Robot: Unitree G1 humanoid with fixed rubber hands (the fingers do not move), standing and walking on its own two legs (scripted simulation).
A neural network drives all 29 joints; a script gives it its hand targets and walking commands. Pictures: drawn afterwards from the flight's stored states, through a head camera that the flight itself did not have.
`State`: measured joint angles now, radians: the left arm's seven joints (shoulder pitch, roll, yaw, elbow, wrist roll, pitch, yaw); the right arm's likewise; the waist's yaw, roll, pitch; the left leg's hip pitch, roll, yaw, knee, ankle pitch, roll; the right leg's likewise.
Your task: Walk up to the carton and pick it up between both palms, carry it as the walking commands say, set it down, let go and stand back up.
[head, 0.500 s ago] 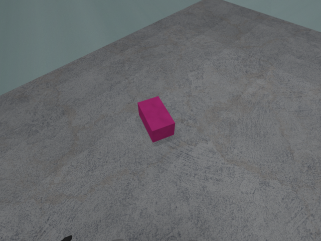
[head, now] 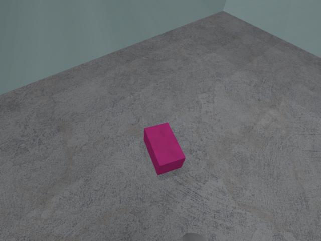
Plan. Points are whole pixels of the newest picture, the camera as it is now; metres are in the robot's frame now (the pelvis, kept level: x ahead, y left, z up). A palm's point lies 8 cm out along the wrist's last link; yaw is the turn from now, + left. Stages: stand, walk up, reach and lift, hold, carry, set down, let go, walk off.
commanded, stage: walk up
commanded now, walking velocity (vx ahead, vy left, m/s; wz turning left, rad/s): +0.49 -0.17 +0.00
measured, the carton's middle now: (162, 147) +0.76 -0.09 -0.70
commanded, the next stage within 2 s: none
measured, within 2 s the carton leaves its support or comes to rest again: neither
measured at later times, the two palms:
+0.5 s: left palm (92, 199) +0.23 +0.18 -0.10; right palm (260, 225) +0.19 -0.32 -0.15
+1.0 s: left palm (85, 198) +0.25 +0.21 -0.15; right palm (229, 170) +0.35 -0.25 -0.12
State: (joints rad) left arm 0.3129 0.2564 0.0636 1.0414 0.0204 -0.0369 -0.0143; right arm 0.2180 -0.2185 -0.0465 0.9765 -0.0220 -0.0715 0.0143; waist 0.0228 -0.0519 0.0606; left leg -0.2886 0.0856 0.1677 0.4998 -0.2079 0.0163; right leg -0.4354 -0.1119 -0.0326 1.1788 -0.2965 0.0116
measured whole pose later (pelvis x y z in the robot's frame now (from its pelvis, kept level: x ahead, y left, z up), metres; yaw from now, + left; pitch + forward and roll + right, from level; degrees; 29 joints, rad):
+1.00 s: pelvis +0.27 -0.02 +0.00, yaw +1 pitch -1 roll +0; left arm 0.28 0.19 0.04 1.09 0.01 0.03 0.03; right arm 0.15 -0.15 -0.02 1.02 -0.02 -0.01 -0.03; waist 0.02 -0.05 0.06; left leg -0.25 0.07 0.14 0.42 -0.15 0.00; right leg -0.28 -0.03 -0.03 0.70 -0.44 0.02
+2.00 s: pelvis +0.27 -0.20 +0.00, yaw +11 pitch +2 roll +0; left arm 0.23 0.21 0.04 0.94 0.04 0.03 0.01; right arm 0.31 -0.29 -0.10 0.97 -0.03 0.04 -0.05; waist -0.01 0.03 0.06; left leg -0.47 0.09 -0.06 0.93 -0.48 -0.04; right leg -0.26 -0.05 -0.08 0.49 -0.26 0.01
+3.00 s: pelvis +0.31 -0.24 +0.01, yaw +16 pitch -1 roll +0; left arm 0.23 0.16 0.03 1.15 0.00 -0.02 0.03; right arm 0.26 -0.17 -0.01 1.17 0.00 -0.01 -0.04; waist 0.00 0.02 0.04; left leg -0.08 0.05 0.06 0.34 -0.24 -0.03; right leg -0.14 -0.01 -0.04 0.36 -0.19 -0.01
